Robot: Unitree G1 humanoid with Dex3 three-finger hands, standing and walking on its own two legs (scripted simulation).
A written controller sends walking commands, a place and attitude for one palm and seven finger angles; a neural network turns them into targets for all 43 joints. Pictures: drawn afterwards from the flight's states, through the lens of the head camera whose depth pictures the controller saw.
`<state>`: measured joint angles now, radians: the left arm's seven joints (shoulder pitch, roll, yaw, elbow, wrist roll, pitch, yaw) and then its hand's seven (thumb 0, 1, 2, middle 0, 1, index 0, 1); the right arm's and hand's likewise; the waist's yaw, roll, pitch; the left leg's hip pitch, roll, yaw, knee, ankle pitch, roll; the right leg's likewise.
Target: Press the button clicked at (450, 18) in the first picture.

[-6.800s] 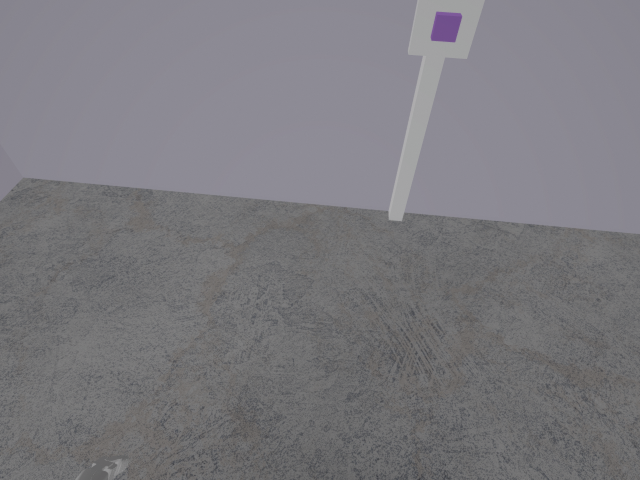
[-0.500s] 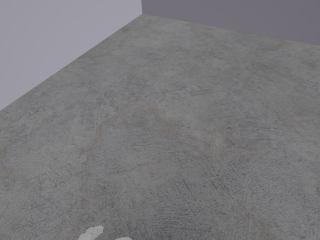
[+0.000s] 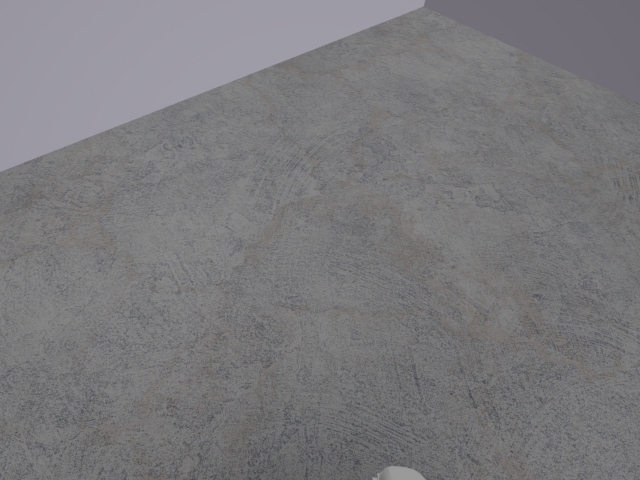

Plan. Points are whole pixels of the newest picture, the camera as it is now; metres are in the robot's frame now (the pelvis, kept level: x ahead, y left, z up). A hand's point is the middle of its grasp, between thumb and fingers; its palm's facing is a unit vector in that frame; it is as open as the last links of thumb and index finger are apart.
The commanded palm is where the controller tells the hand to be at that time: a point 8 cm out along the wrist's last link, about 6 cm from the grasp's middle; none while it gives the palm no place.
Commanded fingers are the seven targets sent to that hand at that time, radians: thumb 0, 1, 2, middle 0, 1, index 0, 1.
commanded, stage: turn to face it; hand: left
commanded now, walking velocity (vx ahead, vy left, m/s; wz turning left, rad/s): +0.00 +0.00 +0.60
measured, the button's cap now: out of the picture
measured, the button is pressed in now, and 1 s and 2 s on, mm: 0 0 0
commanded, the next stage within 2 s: none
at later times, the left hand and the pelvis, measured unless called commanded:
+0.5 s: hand out of the picture -0.02 +0.13 -0.15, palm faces +0.32 -0.90 -0.28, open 7.4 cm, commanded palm none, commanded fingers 0.00 0.90 0.90 -0.20 -0.30 -0.20 -0.30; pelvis -0.04 -0.08 +0.00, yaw +20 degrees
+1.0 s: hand out of the picture -0.10 +0.19 -0.16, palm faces +0.60 -0.75 -0.28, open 7.4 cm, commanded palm none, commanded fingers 0.00 0.90 0.90 -0.20 -0.30 -0.20 -0.30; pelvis -0.05 -0.05 -0.01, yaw +37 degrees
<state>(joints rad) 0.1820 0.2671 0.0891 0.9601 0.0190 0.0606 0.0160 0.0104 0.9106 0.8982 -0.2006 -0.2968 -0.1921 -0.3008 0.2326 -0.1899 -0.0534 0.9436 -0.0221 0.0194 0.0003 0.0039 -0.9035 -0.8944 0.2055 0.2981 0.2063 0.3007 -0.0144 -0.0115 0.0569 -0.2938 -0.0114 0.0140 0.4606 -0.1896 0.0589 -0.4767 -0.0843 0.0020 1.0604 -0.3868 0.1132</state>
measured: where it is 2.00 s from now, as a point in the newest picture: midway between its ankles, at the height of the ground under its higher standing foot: outside the picture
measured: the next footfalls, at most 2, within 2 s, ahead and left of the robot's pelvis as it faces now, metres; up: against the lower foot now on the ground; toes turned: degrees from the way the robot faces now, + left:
right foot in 0.24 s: +0.03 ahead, -0.17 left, +0.00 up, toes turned +8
left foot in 0.70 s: -0.09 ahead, +0.07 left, +0.00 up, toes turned +34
